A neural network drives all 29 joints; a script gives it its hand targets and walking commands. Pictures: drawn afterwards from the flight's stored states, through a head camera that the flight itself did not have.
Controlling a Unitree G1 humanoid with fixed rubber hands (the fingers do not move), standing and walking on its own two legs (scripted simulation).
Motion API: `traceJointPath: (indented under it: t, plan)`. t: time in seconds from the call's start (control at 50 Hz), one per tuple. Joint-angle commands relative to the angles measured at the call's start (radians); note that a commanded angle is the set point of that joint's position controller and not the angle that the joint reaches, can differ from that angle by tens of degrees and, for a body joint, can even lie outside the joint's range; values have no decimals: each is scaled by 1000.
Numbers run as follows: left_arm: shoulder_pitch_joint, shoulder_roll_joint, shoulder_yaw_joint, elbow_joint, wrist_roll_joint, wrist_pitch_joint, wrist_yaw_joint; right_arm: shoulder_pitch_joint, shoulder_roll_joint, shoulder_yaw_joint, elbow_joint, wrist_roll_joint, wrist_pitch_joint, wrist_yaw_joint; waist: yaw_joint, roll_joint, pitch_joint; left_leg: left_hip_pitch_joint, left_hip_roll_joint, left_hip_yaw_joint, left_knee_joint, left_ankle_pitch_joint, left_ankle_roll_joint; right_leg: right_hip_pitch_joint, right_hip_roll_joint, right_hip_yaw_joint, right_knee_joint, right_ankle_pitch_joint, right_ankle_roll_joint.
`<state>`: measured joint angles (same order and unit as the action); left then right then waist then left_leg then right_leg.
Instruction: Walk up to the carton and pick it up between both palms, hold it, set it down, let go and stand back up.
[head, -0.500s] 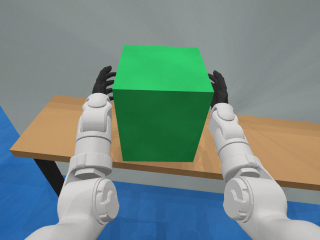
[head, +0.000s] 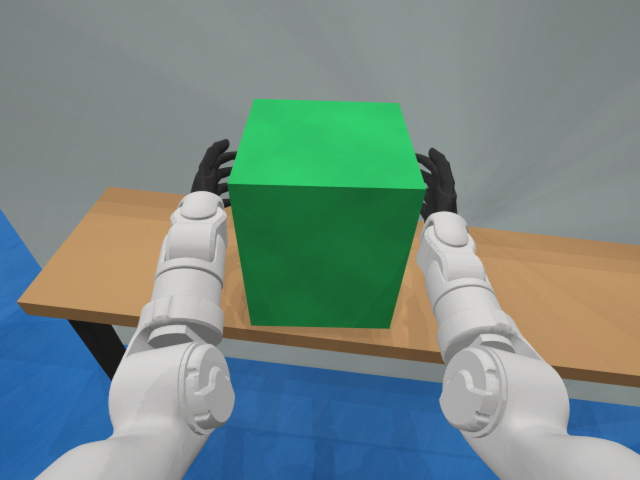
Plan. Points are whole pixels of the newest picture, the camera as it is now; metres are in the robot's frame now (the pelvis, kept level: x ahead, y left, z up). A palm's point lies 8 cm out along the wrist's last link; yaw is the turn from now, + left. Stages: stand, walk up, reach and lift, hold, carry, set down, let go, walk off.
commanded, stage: set down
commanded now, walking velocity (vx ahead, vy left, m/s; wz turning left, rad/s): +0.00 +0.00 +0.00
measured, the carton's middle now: (323, 216) +0.45 -0.01 +0.10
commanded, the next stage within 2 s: none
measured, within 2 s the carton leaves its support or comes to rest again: rests again in 1.08 s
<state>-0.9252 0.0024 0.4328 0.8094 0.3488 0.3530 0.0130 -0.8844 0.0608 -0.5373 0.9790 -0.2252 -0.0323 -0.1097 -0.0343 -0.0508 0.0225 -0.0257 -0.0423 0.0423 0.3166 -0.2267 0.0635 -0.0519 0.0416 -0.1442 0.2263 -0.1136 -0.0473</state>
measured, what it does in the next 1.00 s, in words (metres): stands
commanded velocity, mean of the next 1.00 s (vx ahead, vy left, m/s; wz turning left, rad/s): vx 0.00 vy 0.00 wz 0.00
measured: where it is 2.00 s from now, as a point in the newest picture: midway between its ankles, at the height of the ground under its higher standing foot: outside the picture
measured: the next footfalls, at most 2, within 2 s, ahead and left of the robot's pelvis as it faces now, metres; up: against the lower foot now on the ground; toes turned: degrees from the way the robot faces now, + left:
none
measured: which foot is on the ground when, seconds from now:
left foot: down 0.00-1.00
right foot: down 0.00-1.00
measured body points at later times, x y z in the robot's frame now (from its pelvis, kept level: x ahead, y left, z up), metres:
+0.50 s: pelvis +0.01 +0.00 +0.00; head +0.00 +0.03 +0.45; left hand +0.45 +0.15 +0.14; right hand +0.43 -0.15 +0.14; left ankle -0.03 +0.07 -0.75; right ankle +0.01 -0.08 -0.75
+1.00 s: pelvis +0.01 +0.00 +0.00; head +0.02 +0.03 +0.45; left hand +0.45 +0.14 +0.12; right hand +0.43 -0.16 +0.12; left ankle -0.03 +0.07 -0.75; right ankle +0.01 -0.08 -0.75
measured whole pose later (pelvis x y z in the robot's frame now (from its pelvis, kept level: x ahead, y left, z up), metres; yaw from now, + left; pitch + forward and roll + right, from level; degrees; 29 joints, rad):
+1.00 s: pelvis +0.01 +0.00 +0.00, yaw -1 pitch +3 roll -1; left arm -0.95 -0.02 0.53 0.93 0.39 0.23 0.01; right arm -0.86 0.12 -0.73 0.92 -0.42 -0.05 -0.05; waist -0.02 -0.03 -0.04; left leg -0.14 -0.04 0.06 0.32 -0.23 0.07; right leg -0.18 0.04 -0.13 0.24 -0.12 -0.04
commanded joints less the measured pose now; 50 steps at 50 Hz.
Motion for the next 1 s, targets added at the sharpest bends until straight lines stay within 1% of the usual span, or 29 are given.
traceJointPath:
  t: [0.0,0.04,0.08,0.1,0.14,0.18,0.26,0.32,0.34,0.38,0.44,0.5,0.54,0.6,0.64,0.68,0.7,0.76,0.8,0.82,0.9,0.94,0.98]
  plan:
    - [-641,-436,-256,-111,-87,-79,-84,-690,408,270,-111,-1,-74,144,-4,91,-535,37,92,-16,26,537,-104,258,-47,22,81,346,62]
    - [-640,-440,-260,-106,-93,-81,-83,-684,408,264,-108,-4,-72,145,-9,91,-537,36,91,-19,29,532,-103,246,-48,24,79,346,62]
    - [-653,-437,-252,-93,-94,-85,-86,-688,417,257,-100,-12,-68,145,-10,85,-535,7,85,-17,21,491,-99,253,-51,27,82,351,65]
    - [-656,-442,-253,-97,-94,-89,-86,-688,421,253,-104,-19,-70,145,-14,90,-544,1,86,-18,19,490,-99,257,-52,27,88,362,67]
    - [-658,-440,-246,-88,-92,-94,-85,-686,424,248,-95,-23,-69,147,-10,89,-546,-4,88,-19,20,505,-98,258,-53,28,96,382,70]
    - [-641,-438,-232,-63,-85,-93,-86,-682,418,238,-87,-32,-67,151,-5,84,-544,5,90,-19,21,511,-99,249,-53,27,93,373,70]
    - [-630,-431,-208,-41,-75,-93,-92,-656,410,204,-63,-53,-60,156,-16,80,-514,5,93,-19,18,511,-100,221,-51,26,87,351,69]
    - [-632,-420,-183,-17,-65,-95,-95,-665,406,187,-67,-67,-59,160,-10,73,-508,-1,93,-16,13,493,-99,218,-52,26,82,342,70]
    - [-633,-414,-175,-13,-62,-98,-96,-669,409,183,-70,-70,-59,162,-4,75,-516,-11,92,-15,11,486,-97,218,-53,27,86,344,71]
    - [-645,-407,-165,-9,-57,-107,-95,-672,410,171,-72,-81,-59,165,-3,77,-529,-21,92,-13,5,471,-95,225,-55,28,88,347,72]
    - [-667,-405,-159,-2,-57,-121,-88,-672,409,143,-60,-101,-61,176,-5,79,-545,1,99,-13,9,491,-101,192,-52,24,84,324,71]
    - [-676,-399,-140,16,-45,-135,-83,-667,416,126,-52,-120,-61,187,4,81,-549,4,100,-8,10,488,-100,176,-52,24,80,307,70]
    - [-673,-398,-137,21,-41,-141,-81,-658,414,113,-50,-132,-61,192,5,89,-561,3,100,-8,12,500,-100,172,-53,24,83,313,69]
    - [-671,-395,-125,35,-36,-149,-82,-654,419,102,-51,-145,-61,196,8,86,-562,0,101,-5,15,501,-99,168,-53,25,83,315,71]
    - [-663,-391,-111,44,-29,-152,-85,-643,423,95,-45,-157,-58,197,7,82,-552,-13,98,-3,12,491,-96,172,-55,27,87,329,74]
    - [-658,-384,-100,47,-25,-157,-88,-643,427,93,-58,-162,-59,198,12,72,-555,-36,94,0,4,465,-90,192,-59,29,90,339,77]
    - [-664,-384,-103,44,-27,-162,-88,-645,427,89,-65,-167,-60,198,7,75,-565,-43,94,-2,3,463,-90,196,-58,29,94,344,78]
    - [-666,-388,-103,46,-24,-175,-88,-638,441,89,-72,-179,-64,199,5,76,-581,-52,91,2,4,472,-88,197,-60,30,102,373,83]
    - [-653,-391,-97,49,-19,-179,-87,-622,448,92,-68,-185,-65,201,11,73,-583,-37,93,1,8,490,-86,189,-60,30,102,381,84]
    - [-647,-395,-97,50,-16,-180,-87,-616,445,86,-65,-190,-65,202,4,75,-579,-29,95,-1,12,503,-88,177,-59,29,102,378,85]
    - [-621,-389,-81,50,-3,-182,-92,-583,447,79,-64,-199,-64,203,7,72,-549,-36,95,1,9,500,-86,170,-57,27,95,370,84]
    - [-613,-396,-87,41,-4,-188,-92,-588,451,85,-86,-203,-75,203,6,74,-568,-27,99,-2,17,532,-88,166,-57,24,100,386,85]
    - [-605,-397,-87,46,1,-192,-90,-585,452,85,-89,-209,-80,203,11,72,-573,-20,99,-1,20,544,-87,157,-55,23,98,379,85]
